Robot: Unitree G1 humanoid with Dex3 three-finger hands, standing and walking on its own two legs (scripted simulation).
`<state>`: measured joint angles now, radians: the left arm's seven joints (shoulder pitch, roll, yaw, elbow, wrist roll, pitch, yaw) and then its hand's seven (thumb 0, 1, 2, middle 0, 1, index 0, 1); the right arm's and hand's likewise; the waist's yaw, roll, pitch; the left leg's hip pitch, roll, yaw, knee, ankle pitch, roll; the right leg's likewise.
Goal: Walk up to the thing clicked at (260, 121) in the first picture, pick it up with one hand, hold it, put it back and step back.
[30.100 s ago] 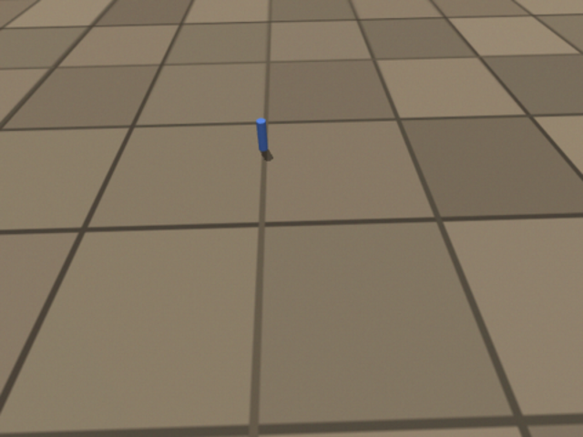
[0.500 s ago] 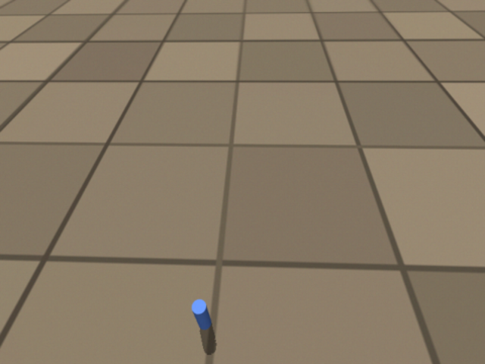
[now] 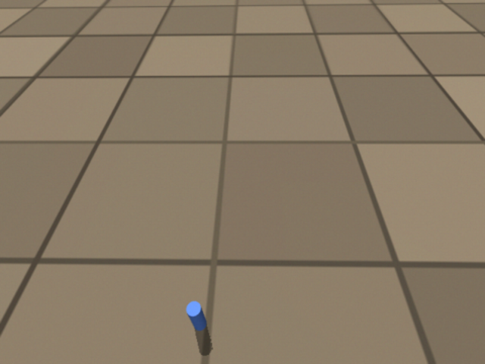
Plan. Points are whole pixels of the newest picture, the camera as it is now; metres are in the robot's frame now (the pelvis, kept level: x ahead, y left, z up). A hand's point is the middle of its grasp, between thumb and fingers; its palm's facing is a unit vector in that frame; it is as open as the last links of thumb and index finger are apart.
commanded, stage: stand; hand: left
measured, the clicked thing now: (197, 316) +0.38 +0.21 -0.69
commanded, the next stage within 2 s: step back in 0.78 s
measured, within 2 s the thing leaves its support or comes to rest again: neither
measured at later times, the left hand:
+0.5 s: hand out of the picture +0.09 +0.25 -0.16, palm faces -0.02 -0.94 -0.34, open 7.3 cm
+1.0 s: hand out of the picture +0.07 +0.27 -0.17, palm faces -0.02 -0.92 -0.39, open 7.3 cm
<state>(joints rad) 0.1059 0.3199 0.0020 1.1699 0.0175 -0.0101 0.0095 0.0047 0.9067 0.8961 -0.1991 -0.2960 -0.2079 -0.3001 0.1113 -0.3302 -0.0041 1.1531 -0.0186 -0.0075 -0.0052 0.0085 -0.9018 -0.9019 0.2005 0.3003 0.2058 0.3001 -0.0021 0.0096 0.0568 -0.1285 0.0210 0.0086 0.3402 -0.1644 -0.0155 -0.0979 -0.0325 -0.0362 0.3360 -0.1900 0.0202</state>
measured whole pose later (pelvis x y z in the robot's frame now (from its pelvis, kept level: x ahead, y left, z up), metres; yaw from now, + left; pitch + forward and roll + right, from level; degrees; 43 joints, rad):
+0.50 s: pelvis +0.01 +0.00 +0.00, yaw +0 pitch -3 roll +0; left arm 0.10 0.33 0.01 1.16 0.01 -0.01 0.01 0.00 0.91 0.90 -0.20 -0.30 -0.21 -0.30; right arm 0.09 -0.34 0.00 1.15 -0.02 -0.01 -0.01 0.01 -0.90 -0.90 0.20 0.30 0.21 0.30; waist 0.00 0.01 0.05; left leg -0.10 0.02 0.01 0.32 -0.18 -0.02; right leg -0.07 -0.03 -0.03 0.31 -0.20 0.02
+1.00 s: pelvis -0.03 +0.00 -0.02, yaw +0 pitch -2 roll +0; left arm 0.09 0.39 0.05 1.02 0.00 0.03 0.01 0.00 0.91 0.90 -0.20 -0.30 -0.21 -0.30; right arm 0.06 -0.37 -0.05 1.03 0.00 0.04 0.02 0.01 -0.90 -0.90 0.20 0.30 0.21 0.30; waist -0.01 -0.01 0.15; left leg -0.29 0.02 0.01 0.54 -0.22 -0.01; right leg -0.27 -0.04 -0.03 0.57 -0.26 0.00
